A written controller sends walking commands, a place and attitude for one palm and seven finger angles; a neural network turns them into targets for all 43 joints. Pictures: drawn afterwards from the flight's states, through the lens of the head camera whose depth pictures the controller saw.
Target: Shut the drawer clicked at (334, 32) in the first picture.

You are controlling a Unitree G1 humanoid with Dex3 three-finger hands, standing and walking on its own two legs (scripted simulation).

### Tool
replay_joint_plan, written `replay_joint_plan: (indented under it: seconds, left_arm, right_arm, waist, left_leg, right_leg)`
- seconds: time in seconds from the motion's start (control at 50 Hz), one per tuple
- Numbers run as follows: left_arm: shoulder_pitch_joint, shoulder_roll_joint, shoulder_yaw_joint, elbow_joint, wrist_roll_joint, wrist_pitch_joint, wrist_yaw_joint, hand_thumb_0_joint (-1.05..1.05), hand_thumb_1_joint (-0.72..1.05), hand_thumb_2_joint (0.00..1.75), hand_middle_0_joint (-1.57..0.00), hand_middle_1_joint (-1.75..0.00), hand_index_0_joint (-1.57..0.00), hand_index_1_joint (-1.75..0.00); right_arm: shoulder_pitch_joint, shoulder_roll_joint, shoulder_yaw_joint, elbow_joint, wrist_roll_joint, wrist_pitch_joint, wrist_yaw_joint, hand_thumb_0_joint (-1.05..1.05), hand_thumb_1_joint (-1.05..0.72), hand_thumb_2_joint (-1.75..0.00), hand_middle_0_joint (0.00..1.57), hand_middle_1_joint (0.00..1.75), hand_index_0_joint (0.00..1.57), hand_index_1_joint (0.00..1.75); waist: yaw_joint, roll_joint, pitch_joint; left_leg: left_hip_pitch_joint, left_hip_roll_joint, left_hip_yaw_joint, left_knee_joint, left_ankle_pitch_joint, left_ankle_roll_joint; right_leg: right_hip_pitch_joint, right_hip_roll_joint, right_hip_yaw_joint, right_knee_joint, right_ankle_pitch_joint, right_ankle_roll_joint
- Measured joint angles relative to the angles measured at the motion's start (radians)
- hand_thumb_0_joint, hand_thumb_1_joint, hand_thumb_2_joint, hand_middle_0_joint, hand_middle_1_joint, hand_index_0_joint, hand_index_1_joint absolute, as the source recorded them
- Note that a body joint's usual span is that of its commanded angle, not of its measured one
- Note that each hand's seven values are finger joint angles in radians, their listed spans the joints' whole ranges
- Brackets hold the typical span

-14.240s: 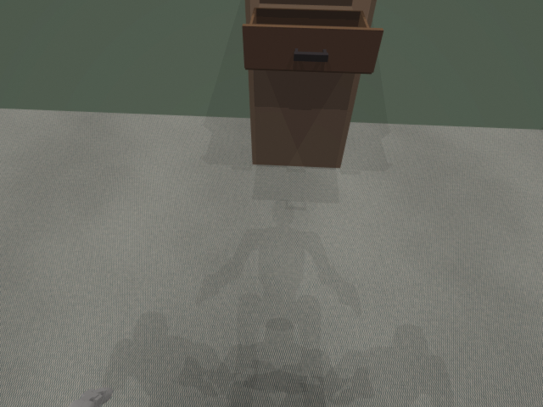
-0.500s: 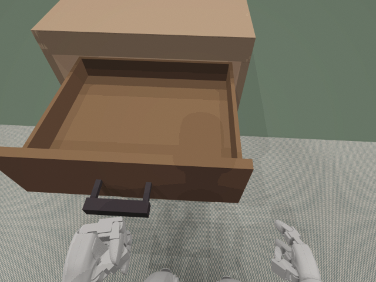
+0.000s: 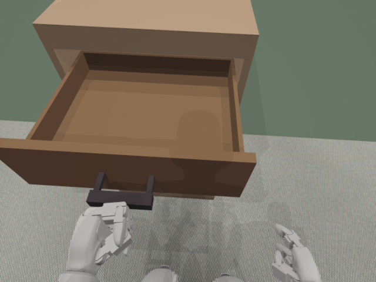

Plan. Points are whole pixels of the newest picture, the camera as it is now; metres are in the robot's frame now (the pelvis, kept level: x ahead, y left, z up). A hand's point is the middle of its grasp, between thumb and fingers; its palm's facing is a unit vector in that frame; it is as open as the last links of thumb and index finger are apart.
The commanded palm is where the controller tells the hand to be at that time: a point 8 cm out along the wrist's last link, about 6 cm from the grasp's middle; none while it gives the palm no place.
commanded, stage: push the drawer shut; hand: left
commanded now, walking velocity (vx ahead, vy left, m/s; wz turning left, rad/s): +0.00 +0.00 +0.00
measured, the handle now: (123, 189) +0.28 +0.14 +0.08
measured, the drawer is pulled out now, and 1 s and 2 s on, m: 0.29 0.19 0.06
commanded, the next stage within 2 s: none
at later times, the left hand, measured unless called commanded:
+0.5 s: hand (135, 208) +0.24 +0.11 +0.07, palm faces -0.06 -1.00 -0.03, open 2.8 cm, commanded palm +0.25 +0.16 +0.08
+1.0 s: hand (143, 178) +0.30 +0.11 +0.07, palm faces -0.05 -1.00 -0.03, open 3.0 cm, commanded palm +0.31 +0.16 +0.08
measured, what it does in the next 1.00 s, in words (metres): stands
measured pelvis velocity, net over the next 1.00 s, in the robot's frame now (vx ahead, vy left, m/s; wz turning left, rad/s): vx -0.01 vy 0.00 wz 0.01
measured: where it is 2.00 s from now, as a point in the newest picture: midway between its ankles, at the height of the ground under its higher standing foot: outside the picture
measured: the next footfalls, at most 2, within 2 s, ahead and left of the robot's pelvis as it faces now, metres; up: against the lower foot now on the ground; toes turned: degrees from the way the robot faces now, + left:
none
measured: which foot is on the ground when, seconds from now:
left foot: down 0.00-1.00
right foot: down 0.00-1.00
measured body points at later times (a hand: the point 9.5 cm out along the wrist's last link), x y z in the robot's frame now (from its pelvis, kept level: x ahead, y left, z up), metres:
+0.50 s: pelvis -0.02 +0.00 +0.01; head +0.03 +0.01 +0.45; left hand +0.24 +0.17 +0.08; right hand +0.16 -0.22 -0.07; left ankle +0.01 +0.06 -0.66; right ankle +0.00 -0.09 -0.66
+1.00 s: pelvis -0.01 +0.00 +0.02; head +0.05 +0.01 +0.46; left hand +0.30 +0.16 +0.08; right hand +0.15 -0.23 -0.08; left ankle +0.01 +0.06 -0.66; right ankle +0.00 -0.09 -0.66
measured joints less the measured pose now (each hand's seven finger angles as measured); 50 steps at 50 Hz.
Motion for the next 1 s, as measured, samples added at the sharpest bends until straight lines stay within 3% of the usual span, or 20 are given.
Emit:
replay_joint_plan:
  seconds: [0.28, 0.62, 1.0]
  left_arm:
    - [-0.156, 0.006, -0.009, 0.105, 0.004, -0.006, 0.027, -0.03, 0.8, 0.98, -1.4, -1.6, -1.4, -1.6]
    - [-0.434, 0.001, 0.012, 0.324, -0.006, 0.059, 0.043, -0.04, 0.82, 0.99, -1.4, -1.6, -1.4, -1.6]
    - [-0.594, -0.019, 0.029, 0.492, 0.001, 0.018, 0.064, -0.03, 0.84, 0.99, -1.4, -1.6, -1.4, -1.6]
  right_arm:
    - [-0.026, -0.011, 0.011, 0.044, -0.005, -0.02, -0.003, 0.02, -0.9, -0.89, 0.2, 0.3, 0.2, 0.3]
    - [-0.041, -0.014, 0.024, 0.109, 0.002, -0.009, -0.006, 0.01, -0.9, -0.89, 0.2, 0.3, 0.2, 0.3]
    - [-0.048, -0.013, 0.006, 0.163, -0.001, 0.007, 0.005, 0.01, -0.9, -0.89, 0.2, 0.3, 0.2, 0.3]
  waist:
    - [0.001, 0.004, 0.019]
    - [-0.016, -0.007, 0.041]
    - [-0.016, -0.013, 0.053]
  left_leg:
    - [-0.001, -0.008, -0.009, -0.007, 0.024, 0.001]
    - [0.052, -0.015, -0.004, -0.078, 0.066, 0.004]
    - [0.074, -0.019, 0.008, -0.118, 0.074, 0.005]
  right_leg:
    - [0.004, -0.008, -0.011, -0.006, 0.018, 0.001]
    - [0.052, -0.013, -0.002, -0.069, 0.058, 0.006]
    - [0.065, -0.016, 0.013, -0.096, 0.064, 0.009]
